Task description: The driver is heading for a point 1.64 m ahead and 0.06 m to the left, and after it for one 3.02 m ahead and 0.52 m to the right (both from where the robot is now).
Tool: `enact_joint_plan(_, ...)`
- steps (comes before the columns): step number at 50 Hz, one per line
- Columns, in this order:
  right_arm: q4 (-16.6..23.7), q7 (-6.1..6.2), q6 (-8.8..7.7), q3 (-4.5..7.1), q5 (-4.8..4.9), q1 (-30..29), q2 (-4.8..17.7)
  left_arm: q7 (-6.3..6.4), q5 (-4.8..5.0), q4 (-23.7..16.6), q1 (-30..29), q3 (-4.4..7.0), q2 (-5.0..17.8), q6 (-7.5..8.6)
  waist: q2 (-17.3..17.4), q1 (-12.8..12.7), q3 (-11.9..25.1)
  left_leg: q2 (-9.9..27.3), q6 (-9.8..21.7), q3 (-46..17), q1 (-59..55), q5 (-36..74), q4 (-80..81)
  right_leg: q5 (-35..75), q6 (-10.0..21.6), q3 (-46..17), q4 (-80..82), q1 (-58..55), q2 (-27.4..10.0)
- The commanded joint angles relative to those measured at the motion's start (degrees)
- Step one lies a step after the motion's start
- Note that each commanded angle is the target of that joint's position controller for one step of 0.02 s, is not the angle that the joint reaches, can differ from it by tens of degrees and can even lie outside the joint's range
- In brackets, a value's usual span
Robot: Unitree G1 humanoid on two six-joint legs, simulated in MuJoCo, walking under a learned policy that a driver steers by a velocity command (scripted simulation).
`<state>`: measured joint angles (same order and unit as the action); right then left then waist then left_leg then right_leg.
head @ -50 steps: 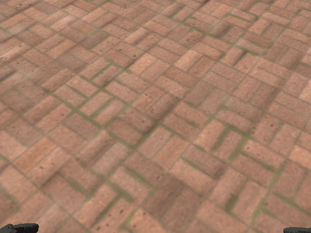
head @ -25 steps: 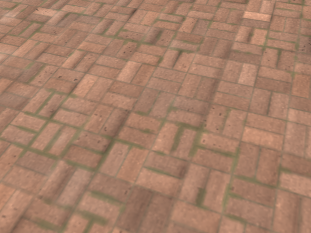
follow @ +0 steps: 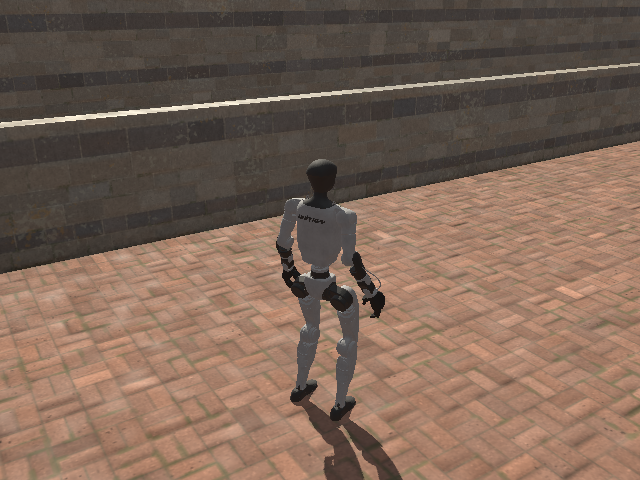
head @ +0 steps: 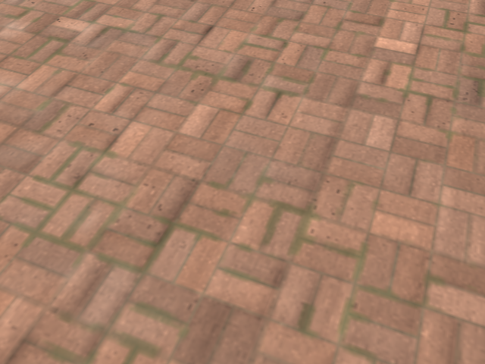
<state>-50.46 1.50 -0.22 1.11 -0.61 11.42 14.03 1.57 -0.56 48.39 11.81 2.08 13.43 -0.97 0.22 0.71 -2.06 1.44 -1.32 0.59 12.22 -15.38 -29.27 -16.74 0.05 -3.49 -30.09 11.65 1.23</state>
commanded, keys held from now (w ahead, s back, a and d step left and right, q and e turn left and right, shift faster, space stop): shift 1.00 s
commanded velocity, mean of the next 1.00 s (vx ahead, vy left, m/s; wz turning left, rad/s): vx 0.00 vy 0.00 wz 0.00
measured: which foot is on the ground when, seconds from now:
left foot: down 0.00-1.00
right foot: down 0.00-1.00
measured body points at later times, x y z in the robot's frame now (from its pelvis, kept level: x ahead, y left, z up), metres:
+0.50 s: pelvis +0.00 +0.01 +0.00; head +0.01 +0.01 +0.45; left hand +0.05 +0.26 -0.15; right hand +0.05 -0.25 -0.15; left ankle +0.00 +0.13 -0.74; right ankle +0.00 -0.12 -0.74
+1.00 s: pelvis +0.00 +0.01 +0.00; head +0.01 +0.01 +0.45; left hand +0.02 +0.26 -0.15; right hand +0.02 -0.23 -0.15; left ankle +0.00 +0.13 -0.74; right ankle +0.00 -0.12 -0.74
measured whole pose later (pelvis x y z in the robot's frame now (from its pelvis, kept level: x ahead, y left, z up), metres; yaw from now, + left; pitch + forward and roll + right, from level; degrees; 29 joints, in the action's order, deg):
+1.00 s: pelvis +0.00 +0.01 +0.00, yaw +0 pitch -1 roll +0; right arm -61.2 2.3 -0.2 0.3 0.0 15.4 11.4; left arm 2.6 0.1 64.2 13.7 0.9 10.9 -0.5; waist 0.2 0.3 -2.3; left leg 0.5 -0.1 0.5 12.0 -15.0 -28.2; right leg -15.9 -1.1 -3.3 -27.8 10.7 0.1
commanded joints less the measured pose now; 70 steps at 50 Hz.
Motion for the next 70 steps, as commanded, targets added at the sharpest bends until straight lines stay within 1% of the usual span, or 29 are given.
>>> enact_joint_plan(1,1.8,0.31,-0.66,1.40,0.08,-0.4,6.5,0.38,0.11,-1.4,-0.8,1.37,5.9,0.83,-0.7,0.1,1.4,1.6,0.8,-1.7,-0.3,5.1,5.0,7.9,1.1,-2.4,5.5,1.1,-2.3)
enact_joint_plan(14,-3.3,0.71,-0.48,1.01,0.30,1.6,5.5,0.91,0.44,6.4,0.9,1.11,5.4,0.87,-0.2,-0.1,0.4,0.8,1.2,-1.1,-0.4,6.0,5.6,9.6,0.7,-1.3,6.1,0.4,-1.9)
enact_joint_plan(26,-6.5,0.95,-0.41,0.62,0.43,3.5,4.7,1.05,0.57,11.2,1.7,0.62,4.6,0.75,-0.2,-0.3,-0.1,0.4,1.5,-0.9,-0.6,6.6,5.9,9.8,0.4,-0.5,6.6,0.4,-1.6)
enact_joint_plan(39,-8.6,0.97,-0.37,0.22,0.53,5.6,3.6,1.11,0.63,13.9,3.2,0.00,3.6,0.72,-0.1,-0.4,-0.6,0.1,1.8,-0.9,-0.4,6.6,6.1,9.4,0.2,0.1,6.8,0.9,-1.4)
enact_joint_plan(56,-10.1,1.03,-0.31,0.05,0.64,7.8,2.3,1.24,0.68,15.2,5.6,-0.59,2.5,0.84,-0.1,-0.5,-1.3,-0.1,2.1,-1.0,-0.1,6.4,6.2,8.6,0.0,0.7,6.9,1.6,-1.3)
enact_joint_plan(57,-11.1,1.20,-0.12,0.17,0.84,9.6,2.3,1.33,0.92,16.1,7.6,-0.64,1.8,0.76,0.5,-0.5,1.7,-1.3,2.8,-0.1,-1.3,-7.2,6.1,-3.6,0.6,2.7,5.7,0.9,0.5)
enact_joint_plan(58,-11.0,1.36,0.00,0.90,1.57,10.4,4.2,1.37,1.53,15.9,8.2,-0.15,3.1,0.80,1.3,-0.3,-0.3,-1.0,4.4,-1.5,0.8,-23.8,6.4,-19.1,1.7,3.4,3.6,4.3,1.4)
enact_joint_plan(59,-10.6,1.34,-0.33,1.36,1.98,11.2,5.6,1.25,1.64,14.6,6.9,0.15,4.0,1.32,2.2,0.3,-4.2,1.9,6.3,-5.9,3.4,-34.8,8.4,-27.3,2.9,2.3,1.9,10.1,0.5)
enact_joint_plan(60,-10.3,1.14,-1.25,1.70,2.34,12.7,6.4,0.91,1.89,12.6,4.0,-0.12,2.7,2.53,4.6,1.5,-7.1,6.3,8.8,-12.5,2.6,-38.1,11.6,-25.4,3.2,1.9,-1.2,15.6,-0.6)
enact_joint_plan(61,-10.0,0.90,-2.33,2.29,2.56,13.6,7.7,0.39,2.15,10.5,0.8,-0.71,0.4,4.05,8.6,2.2,-7.7,12.1,11.5,-20.5,0.7,-36.4,16.6,-14.7,2.5,4.2,-6.6,18.0,-0.7)
enact_joint_plan(62,-9.8,0.80,-3.06,3.17,2.64,13.2,9.5,-0.29,2.06,9.6,-0.6,-0.94,-0.7,5.21,12.0,1.8,-6.9,17.9,14.2,-27.8,2.5,-33.8,21.3,-5.3,2.5,5.5,-13.3,16.2,-2.1)
enact_joint_plan(63,-8.4,0.70,-3.68,3.12,2.07,11.1,8.8,-0.81,1.96,8.9,-1.0,-0.52,0.7,5.96,10.4,0.8,-6.1,19.8,14.9,-29.9,5.2,-30.8,22.7,-6.1,3.3,3.6,-18.2,15.6,-4.0)
enact_joint_plan(64,-6.3,0.38,-4.26,2.82,1.92,7.0,7.9,-1.10,2.18,8.3,0.1,-0.47,0.7,6.54,9.8,-1.3,-5.6,19.6,13.8,-28.0,7.6,-27.8,23.0,-9.3,4.3,2.8,-18.9,14.0,-5.1)
enact_joint_plan(65,-4.1,0.04,-4.48,2.66,2.74,2.2,7.5,-1.12,2.49,8.7,3.2,-0.57,0.3,6.95,9.4,-4.0,-4.8,17.0,11.4,-22.5,10.7,-24.2,22.9,-10.2,5.4,3.5,-12.7,8.6,-5.4)
enact_joint_plan(66,-3.7,-0.02,-4.06,2.99,3.55,0.7,8.6,-0.95,2.44,11.7,9.6,-0.23,0.1,7.08,8.3,-6.5,-3.0,11.8,9.2,-14.6,13.2,-21.7,20.1,-7.7,6.1,6.8,-2.0,-1.5,-2.8)
enact_joint_plan(67,-4.3,-0.02,-3.46,3.21,3.58,2.7,8.9,-0.61,2.09,15.0,14.9,0.56,0.7,6.89,6.5,-7.1,-2.6,7.4,8.4,-9.3,14.2,-20.2,13.8,-2.4,4.9,10.1,4.8,-8.9,1.0)
enact_joint_plan(68,-4.1,-0.05,-3.21,2.67,3.22,3.1,6.9,-0.49,1.66,16.4,17.2,1.29,2.2,6.46,2.0,-7.1,-2.8,4.4,7.2,-5.8,16.2,-14.0,5.8,1.3,3.9,7.6,7.1,-13.1,0.3)
enact_joint_plan(69,-3.1,-0.53,-3.51,1.52,2.14,2.0,3.0,-0.27,1.49,17.3,23.7,2.25,5.3,6.17,-9.1,-8.8,0.2,0.1,4.5,0.1,22.3,-7.2,-13.1,-2.0,6.1,-7.9,13.5,-20.1,-10.3)
enact_joint_plan(70,-1.1,-0.52,-4.62,0.99,1.53,2.0,0.3,-0.82,1.51,17.0,28.1,3.36,12.3,6.35,-19.5,-8.6,0.9,-4.6,3.2,2.0,33.9,-15.7,-26.8,7.6,14.1,-27.5,17.3,-24.5,-22.2)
